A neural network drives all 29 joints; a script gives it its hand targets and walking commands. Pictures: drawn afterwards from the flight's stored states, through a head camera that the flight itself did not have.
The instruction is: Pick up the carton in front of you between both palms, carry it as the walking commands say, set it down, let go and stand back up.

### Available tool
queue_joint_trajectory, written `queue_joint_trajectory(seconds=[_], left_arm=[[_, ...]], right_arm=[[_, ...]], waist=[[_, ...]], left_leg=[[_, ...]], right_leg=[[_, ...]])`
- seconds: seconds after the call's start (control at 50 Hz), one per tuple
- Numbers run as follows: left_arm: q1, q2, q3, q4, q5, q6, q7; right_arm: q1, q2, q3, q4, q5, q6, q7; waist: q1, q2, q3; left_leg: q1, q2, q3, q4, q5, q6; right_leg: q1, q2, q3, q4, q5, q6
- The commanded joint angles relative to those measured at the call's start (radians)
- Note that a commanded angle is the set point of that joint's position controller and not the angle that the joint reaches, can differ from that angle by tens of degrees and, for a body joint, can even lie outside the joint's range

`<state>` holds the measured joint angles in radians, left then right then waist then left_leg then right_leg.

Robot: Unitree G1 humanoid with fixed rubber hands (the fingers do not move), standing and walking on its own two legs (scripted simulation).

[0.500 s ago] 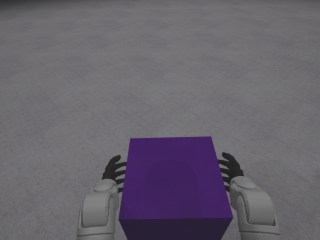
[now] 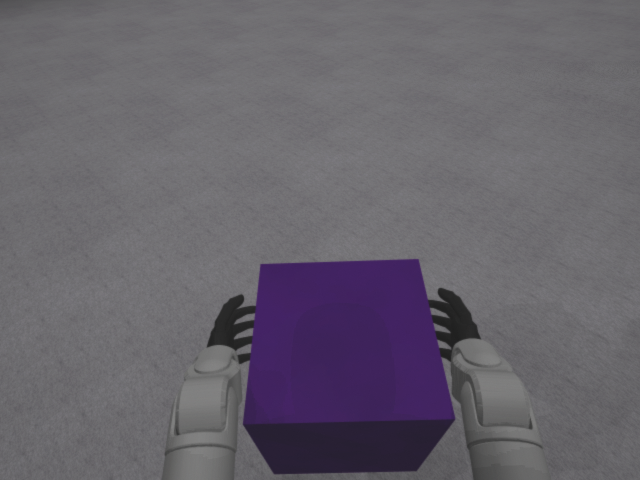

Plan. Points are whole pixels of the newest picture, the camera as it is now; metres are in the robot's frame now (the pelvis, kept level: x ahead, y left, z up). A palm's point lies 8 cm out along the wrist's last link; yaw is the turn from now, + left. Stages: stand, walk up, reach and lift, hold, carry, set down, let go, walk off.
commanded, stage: carry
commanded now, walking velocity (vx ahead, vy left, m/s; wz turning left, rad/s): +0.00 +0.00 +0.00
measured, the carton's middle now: (342, 372) +0.30 +0.00 -0.03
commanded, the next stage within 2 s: hold in 0.52 s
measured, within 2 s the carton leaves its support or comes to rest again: neither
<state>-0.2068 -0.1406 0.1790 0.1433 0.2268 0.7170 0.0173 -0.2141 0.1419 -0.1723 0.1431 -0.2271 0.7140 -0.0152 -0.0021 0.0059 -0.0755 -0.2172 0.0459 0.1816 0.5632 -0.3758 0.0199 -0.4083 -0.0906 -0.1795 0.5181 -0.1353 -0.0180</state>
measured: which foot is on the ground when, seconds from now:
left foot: down 0.00-1.00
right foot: down 0.00-1.00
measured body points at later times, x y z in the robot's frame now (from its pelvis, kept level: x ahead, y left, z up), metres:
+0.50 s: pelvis +0.00 +0.01 +0.00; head -0.02 +0.01 +0.45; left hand +0.30 +0.16 +0.03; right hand +0.30 -0.14 +0.03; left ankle -0.05 +0.09 -0.73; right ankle +0.08 -0.12 -0.73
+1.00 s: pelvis -0.01 -0.04 +0.01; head -0.03 -0.06 +0.46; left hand +0.25 +0.18 +0.04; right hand +0.32 -0.11 +0.04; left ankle -0.05 +0.09 -0.73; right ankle +0.08 -0.14 -0.73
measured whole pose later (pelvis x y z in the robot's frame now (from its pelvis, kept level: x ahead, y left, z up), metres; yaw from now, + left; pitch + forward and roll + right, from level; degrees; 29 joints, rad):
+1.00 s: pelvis -0.01 -0.04 +0.01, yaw +14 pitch -7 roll +0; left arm -0.26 -0.15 0.23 0.27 0.26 0.67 0.00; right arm -0.25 0.15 -0.21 0.22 -0.28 0.71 -0.01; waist 0.00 0.04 0.05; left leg -0.04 -0.01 -0.09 0.40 -0.25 -0.02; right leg -0.14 0.01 0.04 0.37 -0.12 0.01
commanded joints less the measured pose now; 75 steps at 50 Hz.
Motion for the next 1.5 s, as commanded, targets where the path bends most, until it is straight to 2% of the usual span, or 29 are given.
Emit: queue_joint_trajectory(seconds=[0.0,0.5,0.52,0.54,0.56,0.58,0.62,0.64,0.66,0.72,0.76,0.86,1.0,1.08,1.34,1.42,1.48], left_arm=[[-0.428,-0.844,-0.560,-0.072,-0.232,-0.015,-0.209],[-0.453,-0.858,-0.567,-0.075,-0.237,-0.014,-0.210],[-0.375,-0.898,-0.539,-0.027,-0.233,-0.033,-0.214],[-0.372,-0.856,-0.505,-0.013,-0.196,-0.064,-0.201],[-0.353,-0.855,-0.493,-0.016,-0.183,-0.076,-0.190],[-0.341,-0.843,-0.475,-0.016,-0.171,-0.082,-0.176],[-0.353,-0.840,-0.480,-0.019,-0.167,-0.089,-0.172],[-0.376,-0.847,-0.489,-0.015,-0.172,-0.091,-0.173],[-0.415,-0.857,-0.514,-0.029,-0.192,-0.094,-0.181],[-0.474,-0.871,-0.557,-0.030,-0.228,-0.088,-0.209],[-0.493,-0.870,-0.554,-0.004,-0.225,-0.081,-0.225],[-0.536,-0.894,-0.533,0.052,-0.221,-0.074,-0.254],[-0.539,-0.920,-0.485,0.100,-0.200,-0.075,-0.272],[-0.540,-0.930,-0.465,0.115,-0.191,-0.078,-0.278],[-0.605,-0.945,-0.431,0.150,-0.180,-0.081,-0.292],[-0.682,-0.949,-0.369,0.237,-0.139,-0.103,-0.291],[-0.746,-0.939,-0.278,0.338,-0.079,-0.139,-0.280]], right_arm=[[-0.399,0.852,0.553,-0.051,0.225,-0.007,0.201],[-0.426,0.863,0.554,-0.049,0.230,-0.009,0.207],[-0.305,0.879,0.543,-0.083,0.236,-0.012,0.207],[-0.359,0.847,0.543,-0.133,0.222,-0.029,0.208],[-0.379,0.845,0.558,-0.128,0.224,-0.031,0.209],[-0.393,0.830,0.566,-0.130,0.231,-0.036,0.216],[-0.416,0.834,0.586,-0.134,0.243,-0.046,0.224],[-0.431,0.834,0.585,-0.129,0.239,-0.050,0.227],[-0.416,0.846,0.588,-0.108,0.233,-0.053,0.224],[-0.381,0.855,0.538,-0.059,0.193,-0.056,0.207],[-0.383,0.865,0.514,-0.025,0.179,-0.053,0.208],[-0.427,0.909,0.503,0.039,0.173,-0.045,0.226],[-0.493,0.952,0.532,0.047,0.194,-0.041,0.251],[-0.514,0.959,0.539,0.051,0.202,-0.039,0.262],[-0.556,0.961,0.490,0.113,0.193,-0.035,0.277],[-0.625,0.934,0.397,0.207,0.148,-0.059,0.282],[-0.696,0.888,0.287,0.299,0.085,-0.099,0.281]], waist=[[-0.001,-0.007,-0.261],[-0.002,0.002,-0.240],[0.005,0.147,-0.067],[0.011,0.128,-0.125],[0.022,0.069,-0.128],[0.043,0.070,-0.149],[0.044,0.020,-0.162],[0.036,0.043,-0.165],[0.021,0.024,-0.164],[-0.032,0.030,-0.139],[-0.043,0.035,-0.105],[-0.032,0.024,-0.077],[0.009,-0.018,-0.113],[0.019,-0.031,-0.127],[0.003,-0.033,-0.127],[-0.014,-0.015,-0.083],[-0.027,-0.001,-0.048]], left_leg=[[-0.024,0.112,-0.097,-0.107,0.221,0.007],[-0.029,0.117,-0.097,-0.119,0.232,0.014],[-0.164,-0.052,-0.311,-0.242,0.477,0.014],[-0.095,-0.052,-0.325,-0.234,0.525,0.018],[0.000,-0.072,-0.321,-0.218,0.588,0.014],[0.077,-0.087,-0.311,-0.226,0.549,0.007],[0.166,-0.096,-0.305,-0.222,0.596,0.001],[0.179,-0.099,-0.302,-0.237,0.521,-0.004],[0.162,-0.095,-0.303,-0.239,0.512,-0.011],[0.132,-0.098,-0.296,-0.248,0.436,-0.023],[0.101,-0.103,-0.289,-0.263,0.349,-0.023],[0.002,-0.120,-0.273,-0.281,0.221,-0.021],[-0.049,-0.142,-0.255,-0.277,0.165,-0.004],[-0.056,-0.147,-0.250,-0.275,0.146,0.006],[-0.077,-0.148,-0.252,-0.274,0.116,0.009],[-0.119,-0.147,-0.250,-0.259,0.058,0.007],[-0.171,-0.146,-0.251,-0.230,0.022,0.005]], right_leg=[[0.217,-0.084,0.101,-0.023,0.209,-0.013],[0.208,-0.076,0.087,-0.027,0.172,-0.002],[0.548,0.206,0.220,-0.014,0.277,-0.022],[0.565,0.173,0.258,-0.035,0.307,-0.006],[0.508,0.186,0.261,-0.055,0.323,0.000],[0.493,0.182,0.263,-0.078,0.306,-0.001],[0.434,0.203,0.243,-0.095,0.293,0.015],[0.430,0.205,0.239,-0.104,0.244,0.016],[0.443,0.215,0.231,-0.108,0.224,0.015],[0.456,0.213,0.230,-0.125,0.179,0.008],[0.452,0.214,0.225,-0.135,0.130,0.011],[0.504,0.209,0.221,-0.151,0.067,0.014],[0.571,0.178,0.238,-0.165,0.051,0.029],[0.583,0.162,0.250,-0.173,0.035,0.037],[0.586,0.145,0.260,-0.184,0.010,0.042],[0.542,0.150,0.249,-0.165,-0.065,0.033],[0.490,0.160,0.238,-0.133,-0.107,0.024]])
